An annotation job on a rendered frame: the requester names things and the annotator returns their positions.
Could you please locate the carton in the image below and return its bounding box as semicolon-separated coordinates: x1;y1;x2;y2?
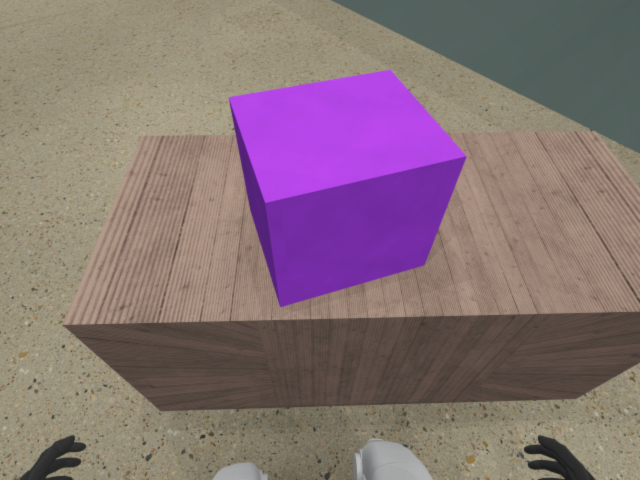
229;70;467;307

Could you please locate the right robot thigh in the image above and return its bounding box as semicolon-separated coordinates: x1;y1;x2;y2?
353;441;433;480

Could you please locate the pedestal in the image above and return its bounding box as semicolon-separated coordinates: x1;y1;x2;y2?
63;131;640;411

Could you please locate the robot right hand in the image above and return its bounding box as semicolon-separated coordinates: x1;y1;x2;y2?
524;435;595;480

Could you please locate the robot left hand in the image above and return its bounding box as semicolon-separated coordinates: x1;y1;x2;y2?
19;435;86;480

